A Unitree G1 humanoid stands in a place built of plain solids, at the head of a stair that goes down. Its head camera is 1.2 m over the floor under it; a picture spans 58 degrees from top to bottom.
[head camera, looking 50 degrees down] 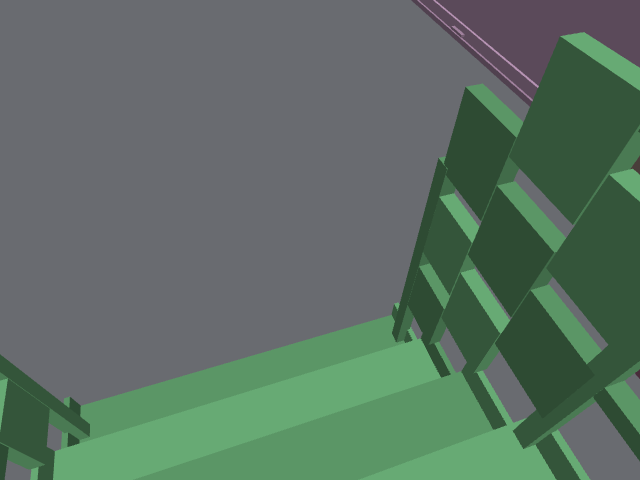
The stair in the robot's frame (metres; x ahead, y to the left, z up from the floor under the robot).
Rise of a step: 0.19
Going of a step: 0.23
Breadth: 1.40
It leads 18 degrees to the left of straight ahead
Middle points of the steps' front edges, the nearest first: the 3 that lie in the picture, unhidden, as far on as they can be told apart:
0.39 0.18 -0.19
0.60 0.25 -0.37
0.82 0.32 -0.56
